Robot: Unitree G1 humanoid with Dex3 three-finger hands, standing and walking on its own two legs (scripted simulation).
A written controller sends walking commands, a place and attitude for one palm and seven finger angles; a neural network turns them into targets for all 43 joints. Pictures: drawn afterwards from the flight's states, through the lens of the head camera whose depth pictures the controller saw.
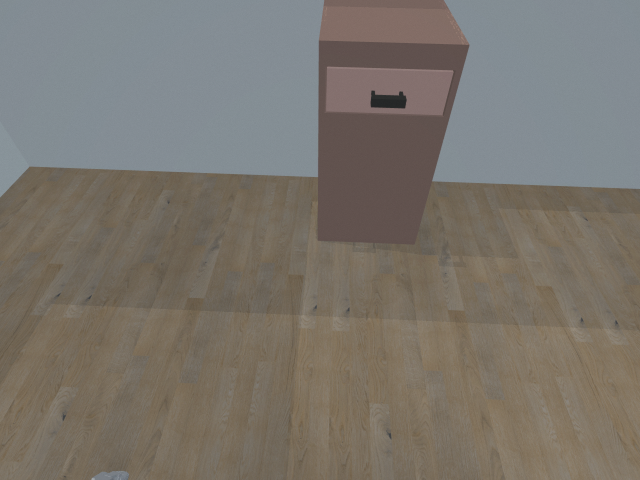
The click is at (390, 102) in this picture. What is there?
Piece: drawer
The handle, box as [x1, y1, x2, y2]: [371, 91, 406, 107]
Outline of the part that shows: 371,91 371,106 404,107 406,99 402,92 399,92 398,95 375,95 374,91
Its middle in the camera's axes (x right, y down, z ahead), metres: +0.20 -0.43 +1.18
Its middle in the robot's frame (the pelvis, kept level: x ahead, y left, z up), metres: +1.17 -0.15 -0.08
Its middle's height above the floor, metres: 0.69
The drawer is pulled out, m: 0.00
